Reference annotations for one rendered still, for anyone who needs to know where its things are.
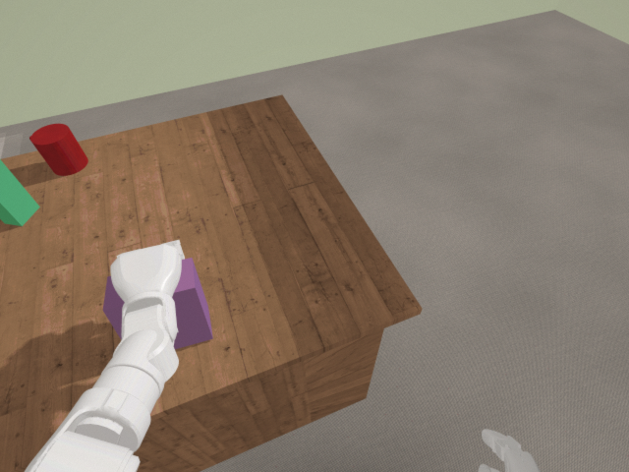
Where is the robot left forearm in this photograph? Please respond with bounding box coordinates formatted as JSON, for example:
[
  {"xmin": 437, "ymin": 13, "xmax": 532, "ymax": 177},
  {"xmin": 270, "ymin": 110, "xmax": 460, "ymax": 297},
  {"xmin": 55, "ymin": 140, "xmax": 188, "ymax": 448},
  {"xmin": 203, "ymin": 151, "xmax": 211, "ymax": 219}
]
[{"xmin": 25, "ymin": 291, "xmax": 179, "ymax": 472}]

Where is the table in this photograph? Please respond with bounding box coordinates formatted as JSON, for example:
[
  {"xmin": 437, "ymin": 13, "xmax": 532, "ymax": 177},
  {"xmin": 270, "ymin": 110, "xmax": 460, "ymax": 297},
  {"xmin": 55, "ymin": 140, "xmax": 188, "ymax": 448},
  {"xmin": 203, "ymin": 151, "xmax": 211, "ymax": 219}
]
[{"xmin": 0, "ymin": 95, "xmax": 423, "ymax": 472}]

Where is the robot right hand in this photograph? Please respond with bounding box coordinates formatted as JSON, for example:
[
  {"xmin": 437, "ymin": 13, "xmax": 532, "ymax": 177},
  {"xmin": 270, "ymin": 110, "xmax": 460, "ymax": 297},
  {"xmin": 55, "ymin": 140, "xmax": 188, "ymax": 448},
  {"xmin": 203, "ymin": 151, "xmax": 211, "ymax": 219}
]
[{"xmin": 479, "ymin": 429, "xmax": 541, "ymax": 472}]

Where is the sponge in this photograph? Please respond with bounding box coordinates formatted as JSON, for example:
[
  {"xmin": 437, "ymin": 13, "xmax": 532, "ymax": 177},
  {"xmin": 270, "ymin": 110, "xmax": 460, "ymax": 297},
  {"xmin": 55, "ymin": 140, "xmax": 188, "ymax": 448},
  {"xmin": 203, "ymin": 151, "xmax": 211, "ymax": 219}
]
[{"xmin": 103, "ymin": 258, "xmax": 213, "ymax": 349}]

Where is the robot left upper arm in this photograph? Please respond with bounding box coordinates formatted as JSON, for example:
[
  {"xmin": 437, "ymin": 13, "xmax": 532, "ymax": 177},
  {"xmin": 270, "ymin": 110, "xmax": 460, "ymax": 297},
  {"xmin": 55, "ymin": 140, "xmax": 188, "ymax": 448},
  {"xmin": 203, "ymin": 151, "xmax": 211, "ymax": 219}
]
[{"xmin": 35, "ymin": 431, "xmax": 140, "ymax": 472}]

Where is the robot left hand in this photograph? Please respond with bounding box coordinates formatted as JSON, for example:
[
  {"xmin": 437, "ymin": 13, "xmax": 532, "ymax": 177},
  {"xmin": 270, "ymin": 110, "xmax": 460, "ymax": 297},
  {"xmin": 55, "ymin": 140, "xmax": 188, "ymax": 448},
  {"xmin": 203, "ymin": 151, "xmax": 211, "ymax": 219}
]
[{"xmin": 110, "ymin": 240, "xmax": 185, "ymax": 333}]

